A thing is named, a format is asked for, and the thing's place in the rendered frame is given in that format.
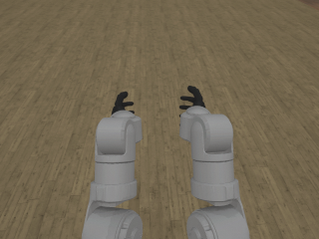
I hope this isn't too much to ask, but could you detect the robot right hand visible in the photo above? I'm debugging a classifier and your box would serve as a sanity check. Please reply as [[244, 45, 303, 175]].
[[179, 86, 205, 117]]

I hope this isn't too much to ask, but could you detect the right robot upper arm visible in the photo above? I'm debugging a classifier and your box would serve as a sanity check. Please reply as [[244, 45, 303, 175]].
[[186, 204, 250, 239]]

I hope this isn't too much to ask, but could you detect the left robot upper arm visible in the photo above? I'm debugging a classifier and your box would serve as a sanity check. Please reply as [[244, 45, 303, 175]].
[[82, 206, 143, 239]]

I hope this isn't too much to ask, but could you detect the robot right forearm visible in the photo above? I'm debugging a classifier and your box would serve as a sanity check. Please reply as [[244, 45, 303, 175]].
[[179, 106, 249, 232]]

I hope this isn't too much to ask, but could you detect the robot left hand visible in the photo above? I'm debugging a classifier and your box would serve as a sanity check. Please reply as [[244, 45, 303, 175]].
[[112, 92, 135, 114]]

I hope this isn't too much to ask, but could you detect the robot left forearm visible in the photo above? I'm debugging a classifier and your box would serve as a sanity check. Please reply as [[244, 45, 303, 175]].
[[81, 110, 143, 239]]

